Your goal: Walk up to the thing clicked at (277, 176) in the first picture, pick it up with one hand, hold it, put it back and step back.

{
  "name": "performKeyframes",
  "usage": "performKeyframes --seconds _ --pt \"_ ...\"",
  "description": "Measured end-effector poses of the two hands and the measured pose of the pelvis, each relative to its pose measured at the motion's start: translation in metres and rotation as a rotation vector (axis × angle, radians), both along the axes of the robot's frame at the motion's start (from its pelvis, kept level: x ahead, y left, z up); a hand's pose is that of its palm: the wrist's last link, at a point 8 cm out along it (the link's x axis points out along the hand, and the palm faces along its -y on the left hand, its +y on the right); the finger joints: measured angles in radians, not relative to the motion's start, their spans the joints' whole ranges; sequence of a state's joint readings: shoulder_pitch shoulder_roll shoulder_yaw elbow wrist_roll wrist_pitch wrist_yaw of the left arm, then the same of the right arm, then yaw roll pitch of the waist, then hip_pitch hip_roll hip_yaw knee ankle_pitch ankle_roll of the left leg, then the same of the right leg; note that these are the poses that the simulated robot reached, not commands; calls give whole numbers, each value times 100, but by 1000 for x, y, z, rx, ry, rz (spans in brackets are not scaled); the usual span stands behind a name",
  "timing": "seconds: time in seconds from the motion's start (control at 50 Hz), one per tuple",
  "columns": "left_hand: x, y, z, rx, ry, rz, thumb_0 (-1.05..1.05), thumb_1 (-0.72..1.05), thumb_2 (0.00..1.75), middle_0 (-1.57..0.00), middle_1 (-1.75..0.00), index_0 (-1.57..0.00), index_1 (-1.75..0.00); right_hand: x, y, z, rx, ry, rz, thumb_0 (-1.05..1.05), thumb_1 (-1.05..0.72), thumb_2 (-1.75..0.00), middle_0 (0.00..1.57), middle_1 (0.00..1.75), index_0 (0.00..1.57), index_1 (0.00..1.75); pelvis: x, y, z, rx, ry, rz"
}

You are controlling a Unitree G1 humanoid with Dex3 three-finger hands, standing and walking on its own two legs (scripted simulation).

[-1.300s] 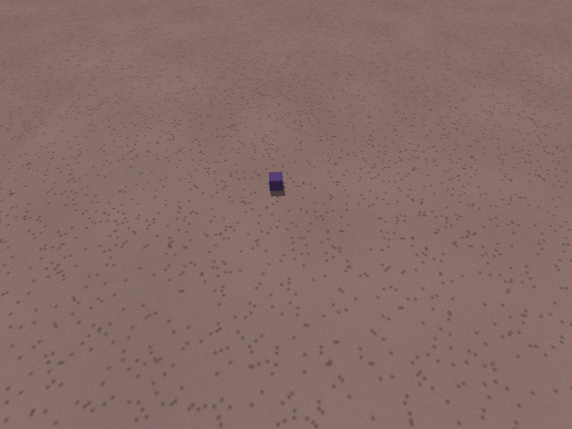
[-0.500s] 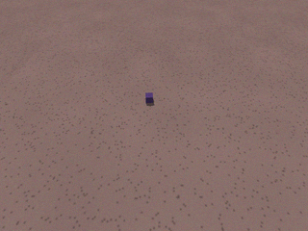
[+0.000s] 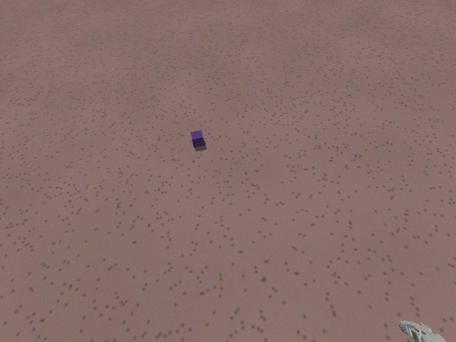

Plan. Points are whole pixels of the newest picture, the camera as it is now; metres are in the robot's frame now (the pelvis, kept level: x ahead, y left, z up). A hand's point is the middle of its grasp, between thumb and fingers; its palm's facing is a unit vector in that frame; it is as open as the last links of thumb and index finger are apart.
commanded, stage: walk up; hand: left
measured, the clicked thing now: (197, 138) +1.34 +0.25 -0.74
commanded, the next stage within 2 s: none
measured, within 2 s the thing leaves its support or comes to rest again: neither
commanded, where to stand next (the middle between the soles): +1.02 +0.56 m, yaw -77 degrees
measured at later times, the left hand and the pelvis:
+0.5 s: hand (97, 221) +0.43 +0.35 -0.13, palm faces -0.38 -0.78 -0.50, open 7.4 cm; pelvis +0.19 +0.12 -0.03, yaw -20 degrees
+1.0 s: hand (83, 151) +0.71 +0.50 -0.17, palm faces -0.51 -0.62 -0.59, open 7.4 cm; pelvis +0.44 +0.27 -0.05, yaw -36 degrees
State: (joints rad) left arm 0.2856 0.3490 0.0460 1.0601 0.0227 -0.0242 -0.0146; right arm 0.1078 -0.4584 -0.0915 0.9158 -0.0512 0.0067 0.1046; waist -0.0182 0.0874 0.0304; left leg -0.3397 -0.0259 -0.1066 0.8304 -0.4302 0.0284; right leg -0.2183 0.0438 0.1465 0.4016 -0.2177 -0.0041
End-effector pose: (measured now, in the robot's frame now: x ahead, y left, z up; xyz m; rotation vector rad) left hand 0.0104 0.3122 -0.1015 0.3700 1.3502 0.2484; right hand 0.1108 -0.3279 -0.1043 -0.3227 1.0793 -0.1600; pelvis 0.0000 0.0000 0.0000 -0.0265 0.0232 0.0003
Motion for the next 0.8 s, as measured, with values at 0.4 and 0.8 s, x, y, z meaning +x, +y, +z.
performKeyframes --seconds 0.4,0.8 --pt "319 110 23 56 -204 -442 1 90 90 -20 -30 -20 -30 -58 128 2 10 105 -419 1 -90 -89 20 30 20 30 135 114 -2 0 -41 -282" --pt "527 144 3 56 -245 -617 0 89 90 -21 -31 -21 -30 177 183 -11 -6 -139 -428 1 -90 -89 20 30 20 30 336 199 -28 -46 -86 -505"
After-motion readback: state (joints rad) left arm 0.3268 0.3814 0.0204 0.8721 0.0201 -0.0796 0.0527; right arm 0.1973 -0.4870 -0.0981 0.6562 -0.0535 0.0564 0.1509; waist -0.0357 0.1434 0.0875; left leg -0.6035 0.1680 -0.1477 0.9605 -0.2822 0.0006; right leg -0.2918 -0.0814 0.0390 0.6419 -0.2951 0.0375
